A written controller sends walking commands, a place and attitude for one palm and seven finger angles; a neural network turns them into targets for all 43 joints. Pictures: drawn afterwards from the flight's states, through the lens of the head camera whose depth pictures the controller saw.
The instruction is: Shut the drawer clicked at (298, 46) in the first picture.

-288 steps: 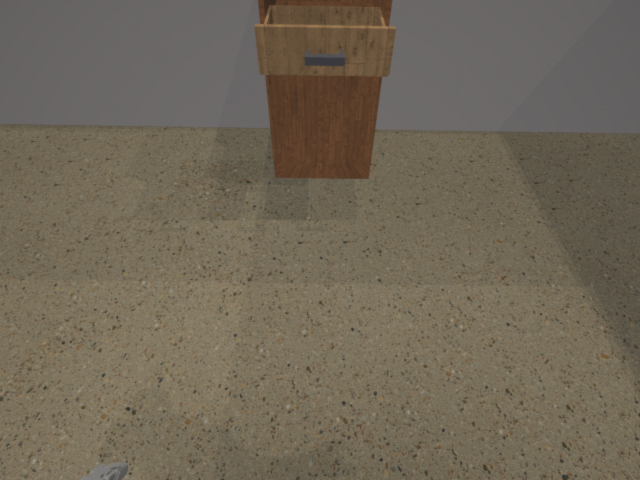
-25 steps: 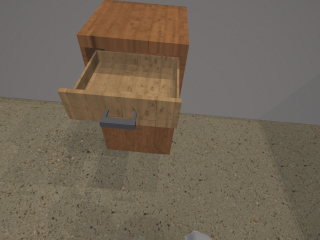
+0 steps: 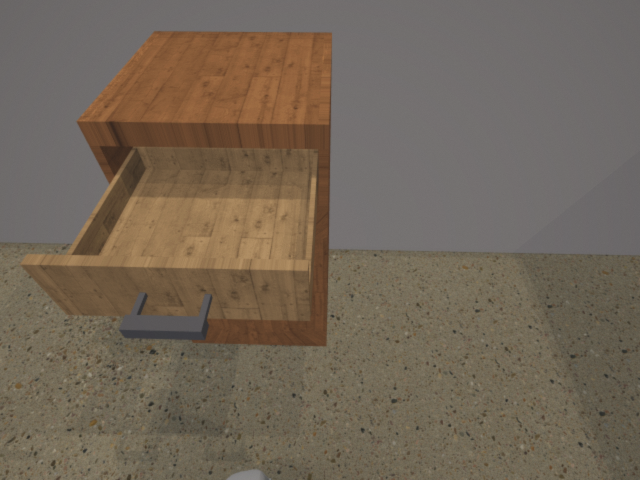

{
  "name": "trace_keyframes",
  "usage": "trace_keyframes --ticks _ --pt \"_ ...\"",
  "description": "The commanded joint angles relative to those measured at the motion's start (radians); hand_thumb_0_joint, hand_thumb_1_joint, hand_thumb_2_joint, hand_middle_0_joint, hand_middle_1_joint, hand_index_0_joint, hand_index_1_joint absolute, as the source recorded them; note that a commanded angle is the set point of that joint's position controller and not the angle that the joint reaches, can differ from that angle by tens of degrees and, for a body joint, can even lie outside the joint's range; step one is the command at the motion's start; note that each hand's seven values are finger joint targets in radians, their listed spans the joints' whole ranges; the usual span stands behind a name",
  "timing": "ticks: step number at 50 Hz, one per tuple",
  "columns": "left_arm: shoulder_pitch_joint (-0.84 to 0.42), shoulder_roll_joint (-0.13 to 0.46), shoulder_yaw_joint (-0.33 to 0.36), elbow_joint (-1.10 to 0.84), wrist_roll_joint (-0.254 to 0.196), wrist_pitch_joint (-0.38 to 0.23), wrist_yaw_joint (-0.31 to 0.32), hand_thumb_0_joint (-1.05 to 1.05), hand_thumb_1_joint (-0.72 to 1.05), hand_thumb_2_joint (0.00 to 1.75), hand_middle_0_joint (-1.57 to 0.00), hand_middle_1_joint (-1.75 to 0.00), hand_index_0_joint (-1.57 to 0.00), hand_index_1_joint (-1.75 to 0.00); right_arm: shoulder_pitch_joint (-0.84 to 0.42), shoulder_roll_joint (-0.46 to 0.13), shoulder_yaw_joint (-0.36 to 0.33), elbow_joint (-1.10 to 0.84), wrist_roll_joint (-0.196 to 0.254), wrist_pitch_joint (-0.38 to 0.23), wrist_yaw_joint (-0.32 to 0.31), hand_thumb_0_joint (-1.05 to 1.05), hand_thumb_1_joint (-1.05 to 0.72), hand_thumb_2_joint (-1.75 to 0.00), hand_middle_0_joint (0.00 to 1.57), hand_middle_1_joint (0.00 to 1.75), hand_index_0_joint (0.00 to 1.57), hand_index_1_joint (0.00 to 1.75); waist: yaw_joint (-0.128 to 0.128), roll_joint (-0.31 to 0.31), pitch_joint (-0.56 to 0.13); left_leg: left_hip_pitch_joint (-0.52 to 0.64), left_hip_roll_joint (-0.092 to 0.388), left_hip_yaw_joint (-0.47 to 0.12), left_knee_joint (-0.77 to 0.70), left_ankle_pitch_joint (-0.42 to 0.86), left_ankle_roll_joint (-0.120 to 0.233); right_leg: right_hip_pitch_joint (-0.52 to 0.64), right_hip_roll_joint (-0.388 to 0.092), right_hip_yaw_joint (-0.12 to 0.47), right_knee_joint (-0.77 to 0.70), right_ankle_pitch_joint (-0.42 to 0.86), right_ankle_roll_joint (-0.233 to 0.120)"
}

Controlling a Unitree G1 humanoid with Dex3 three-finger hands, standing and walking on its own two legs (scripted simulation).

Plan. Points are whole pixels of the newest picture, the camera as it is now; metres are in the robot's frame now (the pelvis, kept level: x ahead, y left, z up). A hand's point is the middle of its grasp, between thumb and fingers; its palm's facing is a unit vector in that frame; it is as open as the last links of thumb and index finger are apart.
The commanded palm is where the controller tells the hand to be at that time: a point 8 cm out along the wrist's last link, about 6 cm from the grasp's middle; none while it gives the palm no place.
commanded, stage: come to a stop and stand still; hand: left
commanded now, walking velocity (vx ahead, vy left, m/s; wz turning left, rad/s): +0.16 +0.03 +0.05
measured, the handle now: (169, 313) +0.35 +0.25 -0.03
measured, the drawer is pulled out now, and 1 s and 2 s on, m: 0.29 0.29 0.29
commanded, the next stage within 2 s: look again from close up in 0.96 s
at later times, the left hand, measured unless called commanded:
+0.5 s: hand out of the picture +0.03 +0.20 -0.18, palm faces +0.04 -0.97 -0.24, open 7.4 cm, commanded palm none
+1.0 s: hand out of the picture +0.09 +0.16 -0.17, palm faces +0.00 -0.97 -0.23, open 7.3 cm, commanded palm none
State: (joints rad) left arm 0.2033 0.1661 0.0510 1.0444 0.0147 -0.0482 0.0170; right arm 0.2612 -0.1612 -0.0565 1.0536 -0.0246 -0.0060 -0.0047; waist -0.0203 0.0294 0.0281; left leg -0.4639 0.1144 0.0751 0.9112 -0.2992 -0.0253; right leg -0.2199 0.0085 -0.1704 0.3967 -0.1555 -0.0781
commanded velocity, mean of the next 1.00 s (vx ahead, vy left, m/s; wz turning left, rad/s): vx -0.07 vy -0.02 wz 0.00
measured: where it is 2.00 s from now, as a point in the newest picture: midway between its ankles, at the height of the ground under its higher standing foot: outside the picture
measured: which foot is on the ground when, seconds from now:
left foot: up 0.00-0.14, down 0.16-1.00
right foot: down 0.00-1.00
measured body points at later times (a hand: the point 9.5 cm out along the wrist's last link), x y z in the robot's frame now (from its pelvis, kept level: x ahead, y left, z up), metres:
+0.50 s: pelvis +0.04 +0.01 -0.01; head +0.07 +0.01 +0.44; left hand +0.03 +0.25 -0.16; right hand +0.11 -0.21 -0.16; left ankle +0.08 +0.13 -0.74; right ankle +0.02 -0.09 -0.72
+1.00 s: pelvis +0.03 -0.02 -0.01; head +0.03 -0.04 +0.44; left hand +0.09 +0.21 -0.15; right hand -0.02 -0.24 -0.17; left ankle +0.08 +0.13 -0.74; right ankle +0.04 -0.11 -0.74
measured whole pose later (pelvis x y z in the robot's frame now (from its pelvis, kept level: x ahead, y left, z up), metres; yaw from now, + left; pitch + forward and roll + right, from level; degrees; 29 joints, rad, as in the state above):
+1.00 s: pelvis +0.03 -0.02 -0.01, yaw +0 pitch -1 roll +1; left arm 0.24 0.17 0.01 0.97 0.01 0.01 0.02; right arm 0.40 -0.15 0.00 1.05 -0.03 0.02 -0.01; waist -0.04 0.01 0.03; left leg -0.31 0.04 0.00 0.52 -0.19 -0.03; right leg -0.27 0.01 -0.04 0.59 -0.30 -0.05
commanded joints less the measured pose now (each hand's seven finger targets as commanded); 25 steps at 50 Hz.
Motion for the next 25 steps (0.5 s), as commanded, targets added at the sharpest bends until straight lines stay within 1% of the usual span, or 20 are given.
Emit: trace_keyframes --ticks 1,3,5,6,7,8,9,10,11,12,15,16,17,18,19,21,22,23,24,25 --pt "0.093 0.125 0.019 -0.009 0.008 -0.011 -0.002 0.0 0.9 0.9 -0.2 -0.3 -0.2 -0.3 0.045 -0.015 0.006 -0.022 0.001 -0.007 0.011 0.0 -0.9 -0.9 0.2 0.3 0.2 0.3 0.032 -0.115 0.024 0.064 -0.008 -0.003 -0.156 -0.007 0.0 -0.029 -0.296 0.251 -0.257 -0.148 -0.1" --pt "0.102 0.118 0.017 0.003 0.007 -0.007 0.001 0.0 0.9 0.9 -0.2 -0.3 -0.2 -0.3 0.021 -0.019 0.014 -0.027 0.006 -0.017 0.005 0.0 -0.9 -0.9 0.2 0.3 0.2 0.3 0.037 -0.117 0.023 0.124 -0.02 -0.009 -0.264 0.0 -0.003 -0.012 -0.291 0.243 -0.212 -0.051 -0.094" --pt "0.084 0.1 0.003 0.018 -0.003 0.003 0.006 0.0 0.9 0.9 -0.2 -0.3 -0.2 -0.3 0.057 -0.016 0.029 0.001 0.008 -0.021 -0.008 0.0 -0.9 -0.9 0.2 0.3 0.2 0.3 0.008 -0.092 0.0 0.285 -0.035 -0.011 -0.457 0.143 -0.012 -0.039 -0.234 0.184 -0.122 0.06 -0.045" --pt "0.097 0.079 -0.008 0.028 -0.007 0.007 0.007 0.0 0.9 0.9 -0.2 -0.3 -0.2 -0.3 0.076 -0.034 0.033 0.016 0.01 -0.03 -0.012 0.0 -0.9 -0.9 0.2 0.3 0.2 0.3 0.007 -0.029 -0.017 0.369 -0.01 -0.042 -0.529 0.271 -0.007 -0.059 -0.184 0.147 -0.061 0.084 0.0" --pt "0.137 0.047 -0.016 0.032 -0.007 0.014 0.008 0.0 0.9 0.9 -0.2 -0.3 -0.2 -0.3 0.074 -0.074 0.031 0.017 0.011 -0.038 -0.018 0.0 -0.9 -0.9 0.2 0.3 0.2 0.3 0.028 0.053 -0.026 0.385 0.074 -0.111 -0.544 0.431 0.024 -0.063 -0.133 0.132 -0.014 0.041 0.04" --pt "0.155 0.032 -0.022 0.039 -0.006 0.021 0.016 0.0 0.9 0.9 -0.2 -0.3 -0.2 -0.3 0.046 -0.105 0.03 0.01 0.01 -0.03 -0.023 0.0 -0.9 -0.9 0.2 0.3 0.2 0.3 0.041 0.081 -0.005 0.33 0.127 -0.133 -0.536 0.526 0.059 -0.021 -0.116 0.118 -0.029 -0.031 0.064" --pt "0.167 0.038 -0.027 0.056 -0.007 0.029 0.019 0.0 0.9 0.9 -0.2 -0.3 -0.2 -0.3 0.002 -0.097 0.036 0.014 0.016 -0.026 -0.03 0.0 -0.9 -0.9 0.2 0.3 0.2 0.3 0.047 0.103 -0.004 0.311 0.124 -0.131 -0.558 0.517 0.072 0.005 -0.111 0.11 -0.037 -0.041 0.08" --pt "0.164 0.05 -0.028 0.065 -0.009 0.037 0.018 0.0 0.9 0.9 -0.2 -0.3 -0.2 -0.3 -0.022 -0.097 0.038 0.009 0.02 -0.022 -0.036 0.0 -0.9 -0.9 0.2 0.3 0.2 0.3 0.046 0.124 0.007 0.292 0.11 -0.133 -0.584 0.481 0.076 0.032 -0.113 0.107 -0.031 -0.033 0.089" --pt "0.167 0.065 -0.026 0.068 -0.008 0.042 0.017 0.0 0.9 0.9 -0.2 -0.3 -0.2 -0.3 -0.03 -0.098 0.034 0.006 0.023 -0.017 -0.039 0.0 -0.9 -0.9 0.2 0.3 0.2 0.3 0.044 0.123 0.017 0.289 0.101 -0.128 -0.601 0.463 0.073 0.037 -0.116 0.112 -0.026 -0.021 0.089" --pt "0.172 0.072 -0.023 0.066 -0.006 0.046 0.017 0.0 0.9 0.9 -0.2 -0.3 -0.2 -0.3 -0.033 -0.099 0.029 0.003 0.025 -0.015 -0.042 0.0 -0.9 -0.9 0.2 0.3 0.2 0.3 0.045 0.105 0.024 0.301 0.102 -0.125 -0.604 0.491 0.076 0.031 -0.116 0.115 -0.013 -0.006 0.086" --pt "0.175 0.084 -0.013 0.05 -0.001 0.059 0.016 0.0 0.9 0.9 -0.2 -0.3 -0.2 -0.3 -0.027 -0.131 0.008 -0.01 0.024 -0.005 -0.05 0.0 -0.9 -0.9 0.2 0.3 0.2 0.3 0.03 0.087 -0.011 0.36 0.127 -0.139 -0.588 0.559 0.099 -0.014 -0.104 0.11 0.044 -0.031 0.085" --pt "0.176 0.084 -0.011 0.043 0.001 0.065 0.014 0.0 0.9 0.9 -0.2 -0.3 -0.2 -0.3 -0.026 -0.145 0.002 -0.014 0.023 0.0 -0.052 0.0 -0.9 -0.9 0.2 0.3 0.2 0.3 0.027 0.093 -0.017 0.359 0.144 -0.156 -0.592 0.559 0.115 -0.032 -0.096 0.107 0.084 -0.071 0.085" --pt "0.174 0.083 -0.007 0.033 0.003 0.07 0.012 0.0 0.9 0.9 -0.2 -0.3 -0.2 -0.3 -0.025 -0.15 -0.004 -0.017 0.024 0.001 -0.054 0.0 -0.9 -0.9 0.2 0.3 0.2 0.3 0.026 0.076 -0.021 0.356 0.17 -0.173 -0.602 0.571 0.14 -0.046 -0.088 0.105 0.143 -0.135 0.085" --pt "0.172 0.076 -0.004 0.024 0.006 0.075 0.012 0.0 0.9 0.9 -0.2 -0.3 -0.2 -0.3 -0.024 -0.161 -0.011 -0.02 0.02 0.003 -0.057 0.0 -0.9 -0.9 0.2 0.3 0.2 0.3 0.023 0.096 -0.037 0.362 0.193 -0.196 -0.609 0.587 0.166 -0.082 -0.08 0.117 0.219 -0.21 0.086" --pt "0.182 0.071 -0.001 0.017 0.009 0.081 0.013 0.0 0.9 0.9 -0.2 -0.3 -0.2 -0.3 -0.034 -0.167 -0.016 -0.025 0.017 0.005 -0.059 0.0 -0.9 -0.9 0.2 0.3 0.2 0.3 0.025 0.119 -0.06 0.379 0.217 -0.204 -0.608 0.614 0.194 -0.123 -0.074 0.127 0.311 -0.277 0.088" --pt "0.191 0.056 0.006 0.007 0.01 0.087 0.017 0.0 0.9 0.9 -0.2 -0.3 -0.2 -0.3 -0.053 -0.165 -0.022 -0.035 0.01 0.009 -0.06 0.0 -0.9 -0.9 0.2 0.3 0.2 0.3 0.029 0.113 -0.096 0.387 0.237 -0.199 -0.577 0.67 0.231 -0.159 -0.068 0.163 0.436 -0.338 0.088" --pt "0.19 0.047 0.004 0.005 0.009 0.083 0.017 0.0 0.9 0.9 -0.2 -0.3 -0.2 -0.3 -0.068 -0.16 -0.021 -0.04 0.01 0.008 -0.057 0.0 -0.9 -0.9 0.2 0.3 0.2 0.3 0.034 0.086 -0.111 0.387 0.233 -0.185 -0.563 0.665 0.233 -0.15 -0.069 0.171 0.431 -0.338 0.088" --pt "0.19 0.035 0.002 0.003 0.009 0.08 0.018 0.0 0.9 0.9 -0.2 -0.3 -0.2 -0.3 -0.076 -0.16 -0.023 -0.042 0.006 0.009 -0.052 0.0 -0.9 -0.9 0.2 0.3 0.2 0.3 0.036 0.074 -0.115 0.373 0.216 -0.169 -0.557 0.635 0.222 -0.132 -0.07 0.162 0.399 -0.319 0.09" --pt "0.232 0.08 -0.02 0.019 -0.002 0.064 0.045 0.0 0.9 0.9 -0.2 -0.3 -0.2 -0.3 -0.105 -0.235 -0.037 -0.085 0.024 -0.008 -0.042 0.0 -0.9 -0.9 0.2 0.3 0.2 0.3 0.04 0.102 -0.176 0.357 0.227 -0.189 -0.321 0.778 0.163 -0.127 -0.122 0.26 0.217 -0.248 0.064" --pt "0.209 0.101 -0.012 -0.054 0.011 0.049 0.039 0.0 0.9 0.9 -0.2 -0.3 -0.2 -0.3 -0.096 -0.141 -0.021 -0.116 0.021 0.004 -0.017 0.0 -0.9 -0.9 0.2 0.3 0.2 0.3 0.063 -0.088 -0.136 0.172 0.087 -0.064 -0.287 0.322 0.108 -0.038 -0.109 0.259 0.027 -0.101 0.065"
